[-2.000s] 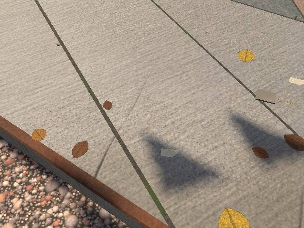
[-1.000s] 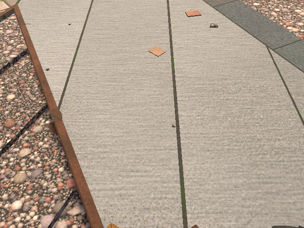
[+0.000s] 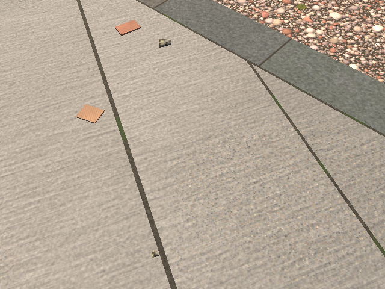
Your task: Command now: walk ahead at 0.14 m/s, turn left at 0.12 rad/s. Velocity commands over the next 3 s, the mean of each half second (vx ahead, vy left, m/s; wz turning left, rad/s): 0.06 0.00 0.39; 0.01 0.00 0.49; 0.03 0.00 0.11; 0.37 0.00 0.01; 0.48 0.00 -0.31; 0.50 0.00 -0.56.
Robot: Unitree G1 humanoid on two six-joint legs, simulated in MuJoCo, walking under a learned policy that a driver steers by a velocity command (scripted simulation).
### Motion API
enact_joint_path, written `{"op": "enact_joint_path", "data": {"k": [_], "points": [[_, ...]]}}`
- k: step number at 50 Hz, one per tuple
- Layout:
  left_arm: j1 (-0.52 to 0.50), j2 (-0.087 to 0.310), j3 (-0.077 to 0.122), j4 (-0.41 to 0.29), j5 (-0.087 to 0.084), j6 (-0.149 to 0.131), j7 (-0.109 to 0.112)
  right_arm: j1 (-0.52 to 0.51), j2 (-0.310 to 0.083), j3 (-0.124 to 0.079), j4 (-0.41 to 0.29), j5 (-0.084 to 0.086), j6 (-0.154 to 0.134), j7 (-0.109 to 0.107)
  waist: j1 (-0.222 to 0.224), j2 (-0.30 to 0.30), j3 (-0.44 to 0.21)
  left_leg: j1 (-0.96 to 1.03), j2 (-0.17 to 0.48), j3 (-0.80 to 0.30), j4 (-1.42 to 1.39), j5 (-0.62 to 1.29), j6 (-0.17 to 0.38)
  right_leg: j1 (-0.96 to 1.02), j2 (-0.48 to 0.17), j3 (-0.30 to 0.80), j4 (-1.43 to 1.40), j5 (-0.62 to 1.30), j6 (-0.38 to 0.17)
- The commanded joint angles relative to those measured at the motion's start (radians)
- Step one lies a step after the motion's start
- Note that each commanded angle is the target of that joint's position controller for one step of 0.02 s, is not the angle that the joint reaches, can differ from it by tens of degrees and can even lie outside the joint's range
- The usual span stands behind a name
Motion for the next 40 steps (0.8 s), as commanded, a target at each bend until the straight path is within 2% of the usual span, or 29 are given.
{"op": "enact_joint_path", "data": {"k": [1,3,5,7,10,13,15,18,19,20,21,22,23,24,25,26,27,29,33,37,40], "points": [[-0.022,0.074,0.011,-0.027,0.02,-0.039,0.017,0.153,-0.061,-0.024,-0.011,-0.006,0.027,-0.023,-0.045,-0.069,-0.212,0.092,0.045,-0.036,-0.06,0.072,-0.019,0.098,-0.309,0.19,-0.225,0.518,-0.171],[-0.038,0.103,0.02,-0.011,0.017,-0.037,0.031,0.123,-0.063,-0.028,-0.027,-0.011,0.041,-0.033,-0.037,-0.094,-0.194,0.044,0.044,-0.019,-0.14,0.103,-0.03,0.127,-0.301,0.139,-0.233,0.494,-0.166],[-0.033,0.133,0.03,0.0,0.01,-0.018,0.048,0.075,-0.072,-0.033,-0.051,-0.01,0.052,-0.034,-0.013,-0.095,-0.181,-0.012,0.055,-0.008,-0.191,0.154,-0.037,0.169,-0.309,0.126,-0.254,0.337,-0.158],[-0.034,0.14,0.033,0.007,0.006,0.001,0.061,0.037,-0.074,-0.037,-0.072,-0.005,0.062,-0.032,0.008,-0.106,-0.153,-0.054,0.067,0.001,-0.231,0.179,-0.041,0.189,-0.324,0.128,-0.282,0.149,-0.155],[-0.034,0.151,0.04,0.016,0.001,0.026,0.073,-0.01,-0.073,-0.04,-0.104,-0.009,0.069,-0.023,0.031,-0.106,-0.12,-0.096,0.072,0.028,-0.285,0.167,-0.04,0.225,-0.35,0.123,-0.291,0.051,-0.159],[-0.034,0.164,0.048,0.021,-0.002,0.046,0.077,-0.037,-0.058,-0.038,-0.127,-0.008,0.068,-0.012,0.042,-0.099,-0.122,-0.083,0.063,0.062,-0.354,0.136,-0.034,0.274,-0.371,0.099,-0.264,0.084,-0.159],[-0.033,0.172,0.051,0.026,-0.005,0.058,0.076,-0.04,-0.05,-0.037,-0.136,-0.008,0.067,-0.001,0.044,-0.111,-0.131,-0.053,0.045,0.093,-0.408,0.11,-0.022,0.304,-0.382,0.077,-0.224,0.176,-0.154],[-0.039,0.188,0.058,0.029,-0.021,0.073,0.075,-0.018,-0.047,-0.041,-0.145,-0.004,0.065,0.025,0.023,-0.138,-0.16,0.017,0.01,0.133,-0.541,0.12,0.015,0.354,-0.396,0.05,-0.129,0.328,-0.124],[-0.051,0.19,0.059,0.029,-0.032,0.077,0.077,0.009,-0.045,-0.043,-0.14,-0.003,0.064,0.034,0.001,-0.141,-0.17,0.073,-0.007,0.15,-0.636,0.186,0.037,0.346,-0.387,0.028,-0.08,0.333,-0.095],[-0.034,0.179,0.058,0.041,-0.043,0.078,0.078,0.037,-0.061,-0.051,-0.135,-0.005,0.061,0.038,-0.018,-0.13,-0.172,0.154,-0.025,0.149,-0.759,0.306,0.069,0.31,-0.361,-0.004,-0.013,0.28,-0.044],[0.016,0.152,0.053,0.06,-0.037,0.075,0.073,0.062,-0.124,-0.072,-0.137,-0.012,0.059,0.03,-0.017,-0.032,-0.177,0.274,0.01,0.05,-0.852,0.508,0.116,0.214,-0.295,-0.058,0.124,0.131,0.032],[-0.012,0.097,0.037,0.013,0.009,0.063,0.062,0.087,-0.265,-0.105,-0.159,-0.028,0.059,0.009,0.012,0.271,-0.196,0.463,0.267,-0.297,-0.813,0.988,0.251,-0.1,-0.152,-0.131,0.414,-0.337,0.129],[-0.125,0.117,0.04,-0.025,0.012,0.053,0.062,0.107,-0.239,-0.093,-0.175,-0.055,0.045,0.013,-0.056,0.241,-0.249,0.48,0.374,-0.438,-0.828,1.064,0.431,-0.259,-0.049,0.029,0.619,-0.585,0.165],[-0.155,0.155,0.054,-0.026,-0.011,0.053,0.057,0.097,-0.207,-0.084,-0.177,-0.056,0.029,0.02,-0.06,0.123,-0.259,0.489,0.323,-0.359,-0.832,1.028,0.418,-0.291,-0.069,0.116,0.716,-0.54,0.156],[-0.141,0.149,0.056,-0.017,-0.027,0.055,0.059,0.042,-0.194,-0.084,-0.182,-0.041,0.019,0.016,-0.025,0.086,-0.232,0.474,0.259,-0.279,-0.819,0.959,0.356,-0.318,-0.084,0.138,0.721,-0.449,0.148],[-0.124,0.148,0.058,0.0,-0.022,0.058,0.066,-0.003,-0.166,-0.077,-0.192,-0.02,0.018,0.011,-0.007,0.044,-0.219,0.455,0.22,-0.24,-0.816,0.9,0.308,-0.326,-0.096,0.149,0.694,-0.386,0.153],[-0.114,0.158,0.063,0.004,-0.016,0.061,0.072,-0.033,-0.147,-0.069,-0.2,-0.006,0.022,0.004,0.011,0.057,-0.213,0.417,0.197,-0.217,-0.823,0.876,0.289,-0.296,-0.1,0.153,0.675,-0.339,0.162],[-0.091,0.14,0.06,0.009,-0.02,0.061,0.072,-0.033,-0.14,-0.064,-0.211,-0.014,0.03,-0.001,0.025,0.086,-0.229,0.376,0.164,-0.2,-0.827,0.881,0.289,-0.236,-0.072,0.141,0.656,-0.281,0.18],[-0.118,0.112,0.049,0.0,-0.024,0.06,0.076,-0.009,-0.16,-0.072,-0.218,-0.016,0.041,-0.016,0.003,0.102,-0.219,0.374,0.145,-0.236,-0.825,0.774,0.281,-0.2,-0.054,0.151,0.457,-0.244,0.201],[-0.119,0.117,0.046,0.001,-0.028,0.056,0.068,-0.029,-0.176,-0.077,-0.236,-0.019,0.056,-0.019,-0.007,0.132,-0.201,0.292,0.13,-0.3,-0.831,0.623,0.278,-0.094,-0.038,0.157,0.317,-0.244,0.202],[-0.106,0.131,0.05,0.002,-0.034,0.044,0.057,-0.047,-0.172,-0.076,-0.246,-0.016,0.065,-0.014,-0.01,0.155,-0.195,0.282,0.118,-0.369,-0.817,0.598,0.27,-0.035,-0.026,0.165,0.211,-0.261,0.187]]}}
